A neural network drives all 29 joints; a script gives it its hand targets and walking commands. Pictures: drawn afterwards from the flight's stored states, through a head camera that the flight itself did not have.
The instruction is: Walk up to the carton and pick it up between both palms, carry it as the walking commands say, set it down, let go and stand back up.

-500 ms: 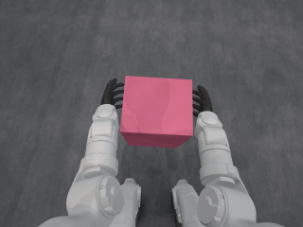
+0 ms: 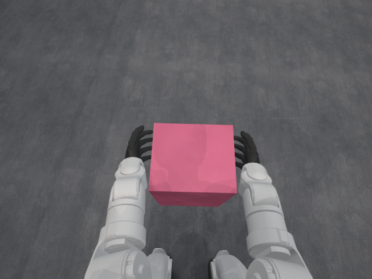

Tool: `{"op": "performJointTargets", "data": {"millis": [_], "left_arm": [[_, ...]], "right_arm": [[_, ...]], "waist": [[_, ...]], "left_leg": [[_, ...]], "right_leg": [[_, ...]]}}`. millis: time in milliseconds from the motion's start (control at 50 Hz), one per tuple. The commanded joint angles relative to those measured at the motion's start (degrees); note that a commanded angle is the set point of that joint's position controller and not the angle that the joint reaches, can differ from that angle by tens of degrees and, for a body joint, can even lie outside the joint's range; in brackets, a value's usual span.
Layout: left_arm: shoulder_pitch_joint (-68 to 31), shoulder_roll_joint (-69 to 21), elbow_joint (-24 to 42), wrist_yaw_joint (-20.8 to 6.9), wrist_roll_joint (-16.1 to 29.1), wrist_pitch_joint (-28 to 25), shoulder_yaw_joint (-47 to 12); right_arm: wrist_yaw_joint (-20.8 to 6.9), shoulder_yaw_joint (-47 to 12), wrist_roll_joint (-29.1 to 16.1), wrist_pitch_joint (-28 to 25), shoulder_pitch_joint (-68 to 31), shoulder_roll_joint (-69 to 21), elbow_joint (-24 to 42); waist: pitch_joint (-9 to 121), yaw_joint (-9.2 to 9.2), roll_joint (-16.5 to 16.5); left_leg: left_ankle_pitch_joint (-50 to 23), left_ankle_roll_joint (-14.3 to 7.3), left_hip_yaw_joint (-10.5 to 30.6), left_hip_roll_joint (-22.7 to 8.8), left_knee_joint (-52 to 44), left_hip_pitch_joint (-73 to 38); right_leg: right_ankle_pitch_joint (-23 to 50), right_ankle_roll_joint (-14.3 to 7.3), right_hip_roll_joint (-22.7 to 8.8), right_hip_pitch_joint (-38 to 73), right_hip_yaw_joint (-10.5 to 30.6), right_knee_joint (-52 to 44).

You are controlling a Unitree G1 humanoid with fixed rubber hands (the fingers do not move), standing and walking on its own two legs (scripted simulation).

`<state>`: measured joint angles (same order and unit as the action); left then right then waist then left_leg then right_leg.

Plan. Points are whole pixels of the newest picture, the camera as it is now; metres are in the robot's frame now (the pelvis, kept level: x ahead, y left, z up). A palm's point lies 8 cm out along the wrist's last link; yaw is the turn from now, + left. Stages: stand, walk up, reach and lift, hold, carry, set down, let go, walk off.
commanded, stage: reach and lift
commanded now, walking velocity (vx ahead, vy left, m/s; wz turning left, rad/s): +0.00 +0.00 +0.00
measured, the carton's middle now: (191, 171) +0.36 +0.00 -0.10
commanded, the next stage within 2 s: hold in 1.94 s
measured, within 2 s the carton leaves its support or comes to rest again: neither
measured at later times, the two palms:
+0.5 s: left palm (125, 157) +0.34 +0.13 +0.05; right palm (259, 160) +0.33 -0.13 +0.04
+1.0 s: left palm (124, 148) +0.33 +0.12 +0.10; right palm (274, 155) +0.32 -0.14 +0.09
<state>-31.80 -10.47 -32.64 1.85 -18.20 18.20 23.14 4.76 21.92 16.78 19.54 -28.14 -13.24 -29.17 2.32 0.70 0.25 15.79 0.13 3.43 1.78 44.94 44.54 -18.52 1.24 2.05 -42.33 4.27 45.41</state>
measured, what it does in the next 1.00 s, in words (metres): stands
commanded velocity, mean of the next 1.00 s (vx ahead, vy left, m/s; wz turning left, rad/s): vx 0.00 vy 0.00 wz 0.00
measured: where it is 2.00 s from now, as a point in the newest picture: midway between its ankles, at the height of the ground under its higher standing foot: outside the picture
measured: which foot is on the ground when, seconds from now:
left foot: down 0.00-1.00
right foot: down 0.00-1.00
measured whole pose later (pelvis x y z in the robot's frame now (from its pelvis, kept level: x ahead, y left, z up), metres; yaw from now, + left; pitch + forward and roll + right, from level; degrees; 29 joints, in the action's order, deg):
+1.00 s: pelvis +0.01 +0.00 +0.04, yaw +0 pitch -8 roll +0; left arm -27.0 -10.8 -25.7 2.7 -17.6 39.1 18.9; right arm 4.2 16.0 17.5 42.1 -25.0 -12.1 -22.7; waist -3.3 1.6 -0.3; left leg 10.4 0.0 3.3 1.4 24.5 6.1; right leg -12.9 0.8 1.1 -4.2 5.0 25.1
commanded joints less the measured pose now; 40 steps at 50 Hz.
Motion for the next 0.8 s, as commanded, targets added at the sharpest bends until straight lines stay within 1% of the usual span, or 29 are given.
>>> {"op": "performJointTargets", "data": {"millis": [0,40,60,100,140,180,200,220,240,280,300,320,380,400,420,440,460,480,500,520,540,560,580,600,660,680,700,720,780], "left_arm": [[-19.99,-62.58,-10.75,-12.23,5.29,1.86,-31.31],[-23.89,-62.54,-7.03,-12.87,6.83,1.84,-32.41],[-24.16,-60.21,-6.21,-12.84,6.78,1.85,-31.62],[-24.22,-61.38,-7.83,-12.73,6.87,2.80,-32.31],[-25.28,-62.86,-5.06,-13.00,8.95,2.76,-33.58],[-25.14,-58.98,-6.78,-13.03,7.15,4.14,-30.43],[-27.17,-60.75,-2.04,-12.88,9.14,4.01,-33.45],[-22.43,-60.76,-8.33,-12.87,7.22,4.94,-30.71],[-23.01,-60.75,-5.94,-12.83,7.96,5.30,-32.46],[-19.74,-58.57,-10.62,-12.98,6.58,6.88,-27.45],[-25.52,-60.00,-3.78,-13.08,9.14,6.26,-30.67],[-25.12,-58.08,-5.95,-12.73,8.33,6.54,-28.80],[-22.21,-60.11,-5.64,-12.55,9.12,8.11,-31.57],[-24.64,-61.77,-2.59,-12.75,11.15,8.15,-34.10],[-25.99,-59.74,-2.37,-12.74,10.53,8.58,-32.89],[-29.15,-60.21,2.29,-12.92,12.64,8.16,-35.43],[-24.20,-56.87,-4.05,-12.85,9.38,9.60,-30.50],[-27.70,-59.11,-0.13,-13.16,11.79,10.02,-33.52],[-26.56,-60.23,0.18,-13.20,12.36,10.84,-35.25],[-24.65,-58.28,-3.95,-12.76,10.52,11.61,-30.99],[-25.05,-60.89,-0.06,-12.59,12.47,11.52,-34.40],[-23.88,-59.72,-1.14,-12.84,11.37,12.61,-32.78],[-21.15,-58.77,-4.83,-12.75,10.59,13.71,-29.81],[-27.37,-59.24,0.00,-13.16,11.95,13.46,-32.45],[-29.49,-59.60,0.61,-13.22,14.02,14.99,-35.11],[-27.04,-59.38,-1.42,-12.87,13.14,15.81,-32.03],[-30.50,-59.10,2.33,-12.94,13.90,15.73,-33.88],[-23.65,-60.69,-2.02,-12.73,13.21,16.99,-30.81],[-26.82,-60.52,3.85,-12.70,14.46,18.85,-33.93]], "right_arm": [[-13.39,-32.49,-8.49,-1.26,-31.90,-56.81,-0.97],[-13.67,-32.72,-8.79,-0.71,-32.27,-57.06,-1.52],[-13.66,-31.62,-8.06,0.03,-30.28,-58.61,-4.22],[-13.19,-32.15,-7.96,0.39,-29.76,-57.15,-2.51],[-13.39,-34.39,-9.65,0.68,-32.78,-59.84,0.27],[-13.58,-32.13,-9.07,2.32,-33.05,-59.05,-2.80],[-13.57,-33.50,-9.37,2.70,-30.33,-61.07,-2.71],[-13.44,-32.54,-9.20,2.42,-32.35,-58.88,-1.15],[-13.65,-34.77,-11.15,2.80,-32.10,-60.54,-0.48],[-12.92,-29.72,-7.09,4.78,-28.08,-57.27,-4.33],[-13.38,-31.30,-9.10,4.64,-31.60,-58.68,-2.29],[-13.31,-31.44,-9.13,4.98,-33.01,-58.26,-2.44],[-13.25,-33.15,-10.81,6.20,-30.75,-60.30,-0.02],[-13.08,-33.28,-10.93,6.23,-30.71,-59.91,0.24],[-12.93,-32.70,-11.07,6.74,-31.59,-60.08,0.01],[-13.12,-32.60,-10.60,7.26,-29.49,-59.75,-0.87],[-12.72,-31.05,-9.45,8.15,-28.93,-60.13,-2.48],[-13.07,-32.08,-10.17,8.52,-29.28,-61.41,-1.95],[-13.19,-33.28,-12.17,8.57,-30.47,-59.87,1.47],[-13.35,-31.05,-11.66,9.36,-33.38,-58.30,0.33],[-13.70,-35.12,-13.23,9.87,-32.98,-61.16,3.07],[-13.57,-32.11,-11.64,10.83,-30.87,-59.18,1.24],[-13.35,-32.83,-11.70,11.55,-32.24,-58.13,3.13],[-13.42,-31.79,-11.45,12.04,-31.50,-59.30,1.16],[-13.03,-32.73,-13.38,13.30,-34.03,-59.16,2.31],[-13.04,-33.20,-13.45,14.32,-35.42,-59.60,2.93],[-13.11,-31.27,-12.76,14.88,-31.61,-58.96,0.39],[-13.23,-33.50,-12.56,15.63,-32.77,-59.02,3.24],[-13.28,-32.71,-12.73,17.81,-29.11,-57.72,4.14]], "waist": [[29.47,-1.58,-2.88],[30.30,-0.08,-2.87],[28.24,-0.18,0.25],[25.53,0.83,-2.55],[30.48,0.00,0.82],[23.89,-1.03,-0.24],[26.77,0.37,-0.57],[23.33,-1.23,-1.39],[25.92,-2.17,-2.52],[17.62,0.55,0.05],[22.20,0.31,-0.94],[18.26,-0.37,1.33],[19.30,-1.28,0.02],[22.49,0.92,-0.41],[20.01,-0.17,-2.35],[22.38,1.77,-0.94],[15.52,-0.52,-0.22],[19.14,0.71,0.79],[19.92,0.14,-2.47],[14.48,-0.89,-2.62],[21.75,-1.48,0.15],[15.76,-0.31,-0.74],[12.05,-1.78,1.04],[14.18,0.79,-0.75],[15.53,1.16,-2.43],[13.36,-1.13,-0.67],[13.06,1.18,-3.19],[12.81,-1.30,0.43],[10.53,1.14,-0.40]], "left_leg": [[-14.91,-0.65,0.90,5.17,-6.94,-25.08],[-14.93,-1.06,1.10,5.24,-6.39,-26.35],[-16.12,-1.54,1.34,4.62,-6.91,-26.19],[-14.26,-0.97,1.20,4.86,-8.33,-26.29],[-14.33,-1.30,1.24,4.88,-8.59,-30.21],[-10.81,-1.78,0.99,4.30,-9.70,-28.45],[-12.17,-1.42,1.36,4.29,-10.13,-32.77],[-13.11,-1.44,1.01,4.46,-10.59,-30.65],[-14.52,-1.44,0.95,4.47,-11.11,-34.12],[-8.84,-1.54,0.77,4.46,-12.72,-29.90],[-7.96,-1.43,1.27,4.02,-13.81,-32.45],[-9.47,-1.83,1.46,3.78,-14.18,-31.92],[-11.94,-1.61,0.67,3.82,-14.35,-35.71],[-13.12,-1.26,1.25,3.79,-14.83,-38.94],[-10.31,-1.30,0.65,4.12,-14.73,-37.28],[-11.67,-1.29,1.06,3.53,-15.59,-38.24],[-7.42,-1.72,0.26,3.57,-15.87,-34.95],[-7.92,-1.55,0.59,3.55,-16.46,-38.60],[-11.06,-0.97,0.49,3.71,-17.24,-39.67],[-7.63,-1.47,0.84,3.16,-17.67,-38.17],[-11.56,-1.64,1.20,3.09,-18.25,-42.51],[-10.46,-1.31,1.24,3.01,-18.60,-41.41],[-8.24,-1.33,0.32,3.43,-19.77,-39.83],[-5.08,-1.56,0.85,3.31,-19.84,-41.02],[-3.59,-1.46,0.60,2.62,-20.08,-42.91],[-3.53,-1.63,0.34,2.70,-20.85,-41.94],[-5.26,-1.27,0.70,2.41,-21.01,-43.93],[-7.96,-1.49,0.40,2.47,-21.73,-44.34],[-10.96,-1.00,1.18,2.32,-22.73,-46.61]], "right_leg": [[14.17,-1.03,6.28,13.28,-0.48,-6.00],[14.70,-1.21,5.03,15.50,0.79,-7.78],[15.71,-0.11,5.47,14.75,0.14,-7.74],[15.72,-1.15,5.04,17.68,1.11,-9.50],[15.42,-0.76,5.33,20.46,0.37,-10.43],[11.62,-0.33,4.70,19.02,0.35,-10.84],[12.84,-1.05,4.80,20.73,0.34,-11.33],[13.65,-0.89,4.93,20.85,0.45,-11.39],[14.58,-0.97,4.45,22.26,1.00,-12.73],[10.61,-0.87,4.26,22.09,0.18,-14.00],[9.30,-1.13,4.69,24.49,0.13,-14.50],[10.30,-0.63,4.45,23.05,-0.07,-14.48],[13.01,-0.73,3.92,26.15,0.41,-15.69],[13.63,-1.05,4.03,26.99,0.53,-16.30],[11.05,-1.14,3.26,26.49,0.97,-17.00],[12.98,-0.99,4.12,28.18,0.46,-16.55],[9.02,-0.49,3.06,25.93,0.73,-17.87],[9.02,-0.77,3.61,27.77,0.33,-18.36],[12.55,-1.02,3.83,30.89,-0.02,-18.29],[8.15,-1.17,3.40,26.67,0.54,-18.74],[11.94,-0.91,4.00,31.82,0.08,-18.88],[10.73,-1.25,3.83,29.41,0.43,-19.21],[8.77,-0.98,3.76,30.51,0.14,-20.26],[6.48,-1.18,3.31,30.95,0.36,-20.58],[4.82,-1.14,2.37,31.50,0.36,-21.47],[3.96,-0.95,2.57,32.59,-0.39,-22.10],[6.09,-1.58,2.39,30.79,0.57,-22.39],[7.83,-1.10,2.93,33.40,-0.46,-22.52],[10.19,-1.21,3.35,34.37,-0.33,-23.58]]}}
